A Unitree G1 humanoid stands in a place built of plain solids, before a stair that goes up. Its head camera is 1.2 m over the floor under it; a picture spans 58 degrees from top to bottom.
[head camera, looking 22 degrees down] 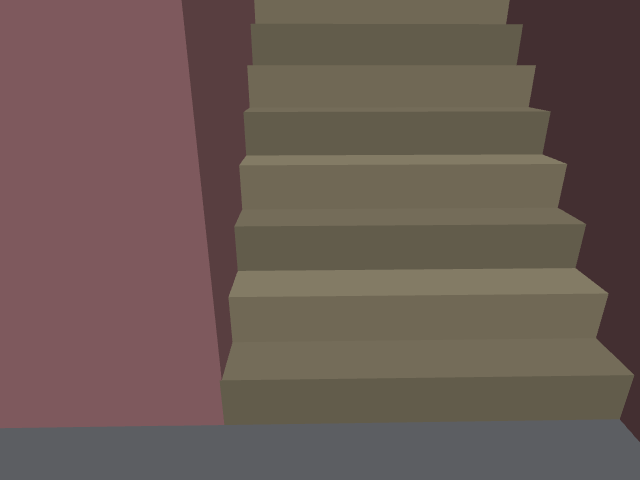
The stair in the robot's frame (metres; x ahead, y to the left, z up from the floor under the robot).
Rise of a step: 0.20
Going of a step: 0.22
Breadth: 1.43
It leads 1 degrees to the left of straight ahead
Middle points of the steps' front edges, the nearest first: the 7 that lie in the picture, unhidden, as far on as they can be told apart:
1.21 -0.38 0.20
1.43 -0.38 0.40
1.65 -0.37 0.60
1.87 -0.37 0.80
2.09 -0.36 1.00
2.31 -0.36 1.20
2.53 -0.35 1.40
